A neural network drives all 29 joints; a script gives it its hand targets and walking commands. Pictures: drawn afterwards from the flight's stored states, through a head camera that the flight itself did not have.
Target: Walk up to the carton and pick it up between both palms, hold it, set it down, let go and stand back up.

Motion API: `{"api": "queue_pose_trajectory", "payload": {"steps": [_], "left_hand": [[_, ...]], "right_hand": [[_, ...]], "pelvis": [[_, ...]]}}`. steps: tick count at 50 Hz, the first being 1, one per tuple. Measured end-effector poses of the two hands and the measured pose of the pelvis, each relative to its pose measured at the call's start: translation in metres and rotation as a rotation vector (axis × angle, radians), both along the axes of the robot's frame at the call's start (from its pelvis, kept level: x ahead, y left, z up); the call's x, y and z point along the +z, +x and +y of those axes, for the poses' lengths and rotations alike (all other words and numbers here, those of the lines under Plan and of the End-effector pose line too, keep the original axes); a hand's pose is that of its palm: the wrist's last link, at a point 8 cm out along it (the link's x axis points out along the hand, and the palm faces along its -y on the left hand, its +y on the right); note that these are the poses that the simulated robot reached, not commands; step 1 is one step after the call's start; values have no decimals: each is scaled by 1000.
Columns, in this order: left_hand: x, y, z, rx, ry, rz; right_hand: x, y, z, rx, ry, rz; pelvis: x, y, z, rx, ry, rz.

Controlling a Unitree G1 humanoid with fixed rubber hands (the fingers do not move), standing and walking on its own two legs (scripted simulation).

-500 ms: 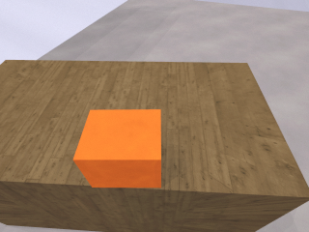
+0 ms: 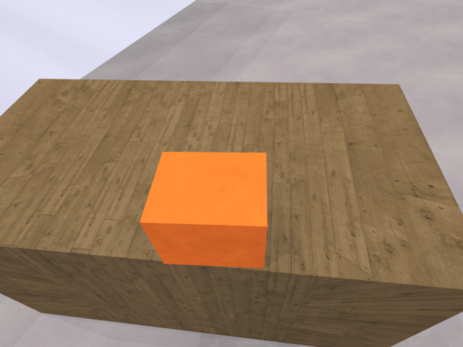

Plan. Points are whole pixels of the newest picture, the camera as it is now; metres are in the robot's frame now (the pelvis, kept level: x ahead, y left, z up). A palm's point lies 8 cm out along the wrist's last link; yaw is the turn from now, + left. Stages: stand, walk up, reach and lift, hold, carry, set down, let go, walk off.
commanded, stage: walk up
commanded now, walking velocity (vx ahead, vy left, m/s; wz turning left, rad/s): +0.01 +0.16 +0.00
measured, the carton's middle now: (213, 210) +0.37 +0.08 +0.00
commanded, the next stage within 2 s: none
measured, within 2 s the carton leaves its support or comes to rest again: neither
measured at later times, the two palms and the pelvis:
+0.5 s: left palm out of the picture -0.06 +0.34 -0.16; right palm out of the picture +0.02 -0.08 -0.13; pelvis +0.00 +0.14 +0.00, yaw +2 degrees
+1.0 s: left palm out of the picture -0.03 +0.32 -0.15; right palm out of the picture -0.04 -0.09 -0.15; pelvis +0.00 +0.12 +0.00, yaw +1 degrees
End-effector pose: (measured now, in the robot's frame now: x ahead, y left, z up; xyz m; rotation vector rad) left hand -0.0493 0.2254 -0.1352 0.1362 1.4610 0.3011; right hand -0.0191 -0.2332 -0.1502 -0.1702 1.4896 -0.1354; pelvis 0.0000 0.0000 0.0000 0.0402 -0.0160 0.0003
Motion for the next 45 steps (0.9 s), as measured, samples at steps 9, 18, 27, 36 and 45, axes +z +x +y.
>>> {"api": "queue_pose_trajectory", "payload": {"steps": [9, 18, 27, 36, 45], "left_hand": [[7, -14, 82, 7, 60, 33], [-34, -1, 111, 4, -131, 11], [-25, -19, 117, 10, -165, 76], [-8, 0, 122, -50, -75, 45], [-16, 23, 95, -89, -131, -33]], "right_hand": [[-2, 40, 43, 13, -6, -119], [31, 46, 119, 16, -68, -201], [19, 30, 160, 22, -18, -141], [-9, 20, 164, -32, 55, -120], [0, -2, 152, -42, 41, -77]], "pelvis": [[-4, -6, 57, 30, -8, 32], [-1, 3, 111, 47, -93, 6], [-1, 2, 138, 26, -55, 11], [-5, 4, 139, 11, -40, 5], [-2, 2, 125, 11, -38, -10]]}}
